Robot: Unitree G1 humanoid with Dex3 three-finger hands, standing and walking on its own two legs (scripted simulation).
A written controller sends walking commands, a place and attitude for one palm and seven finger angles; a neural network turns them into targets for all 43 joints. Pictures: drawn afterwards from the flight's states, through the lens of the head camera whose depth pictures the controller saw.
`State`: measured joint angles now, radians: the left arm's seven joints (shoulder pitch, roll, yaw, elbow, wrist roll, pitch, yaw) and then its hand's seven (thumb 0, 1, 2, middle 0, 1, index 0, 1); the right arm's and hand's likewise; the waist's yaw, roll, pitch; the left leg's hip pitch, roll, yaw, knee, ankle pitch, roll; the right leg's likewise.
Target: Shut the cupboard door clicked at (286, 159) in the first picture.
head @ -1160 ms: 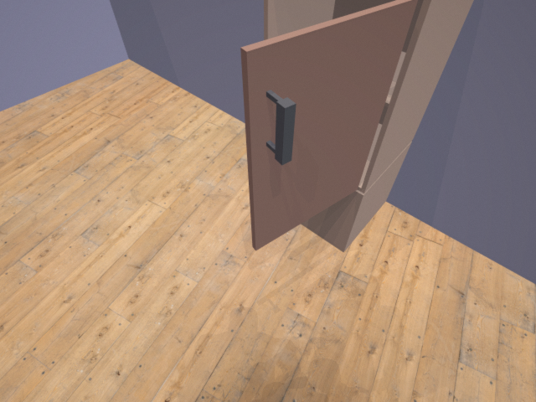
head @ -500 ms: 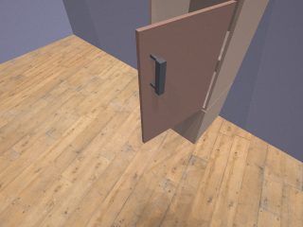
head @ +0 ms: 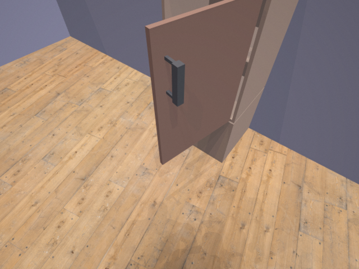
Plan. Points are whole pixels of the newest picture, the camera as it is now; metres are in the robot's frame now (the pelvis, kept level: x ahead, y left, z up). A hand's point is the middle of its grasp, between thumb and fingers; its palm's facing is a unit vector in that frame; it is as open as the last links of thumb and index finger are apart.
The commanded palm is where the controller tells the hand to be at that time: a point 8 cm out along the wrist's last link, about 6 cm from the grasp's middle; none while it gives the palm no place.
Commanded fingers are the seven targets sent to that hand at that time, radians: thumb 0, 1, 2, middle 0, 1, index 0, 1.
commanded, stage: walk to a spot facing it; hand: left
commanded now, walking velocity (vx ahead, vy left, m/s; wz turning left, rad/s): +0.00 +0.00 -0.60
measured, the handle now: (173, 81) +0.57 +0.06 +0.10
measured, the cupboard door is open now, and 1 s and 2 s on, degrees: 76 76 76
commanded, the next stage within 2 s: none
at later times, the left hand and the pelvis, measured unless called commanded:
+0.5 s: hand out of the picture +0.07 +0.16 -0.17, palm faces -0.19 -0.94 -0.28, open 7.4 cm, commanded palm none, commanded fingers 0.00 0.90 0.90 -0.20 -0.30 -0.20 -0.30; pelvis -0.02 -0.03 +0.00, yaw -15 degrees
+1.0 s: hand (128, 249) +0.19 +0.15 -0.17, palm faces -0.47 -0.85 -0.22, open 7.4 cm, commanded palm none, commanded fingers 0.00 0.90 0.90 -0.20 -0.30 -0.20 -0.30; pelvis +0.01 +0.01 +0.00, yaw -32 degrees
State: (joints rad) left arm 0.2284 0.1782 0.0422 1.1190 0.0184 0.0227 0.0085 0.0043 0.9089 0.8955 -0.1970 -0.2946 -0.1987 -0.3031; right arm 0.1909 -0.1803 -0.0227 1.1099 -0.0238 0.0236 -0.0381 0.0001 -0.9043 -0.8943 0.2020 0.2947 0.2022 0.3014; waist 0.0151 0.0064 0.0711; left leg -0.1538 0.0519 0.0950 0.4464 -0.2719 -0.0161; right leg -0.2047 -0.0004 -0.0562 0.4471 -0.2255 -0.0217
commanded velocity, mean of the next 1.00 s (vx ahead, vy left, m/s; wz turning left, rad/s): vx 0.00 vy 0.00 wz -0.60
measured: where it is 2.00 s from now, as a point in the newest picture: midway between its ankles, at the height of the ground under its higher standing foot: outside the picture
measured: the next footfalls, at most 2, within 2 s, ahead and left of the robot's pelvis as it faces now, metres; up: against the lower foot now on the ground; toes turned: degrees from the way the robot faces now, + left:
left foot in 0.74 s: +0.09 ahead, +0.11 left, +0.00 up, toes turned -24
right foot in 1.12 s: -0.04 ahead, -0.13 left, +0.00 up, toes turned -41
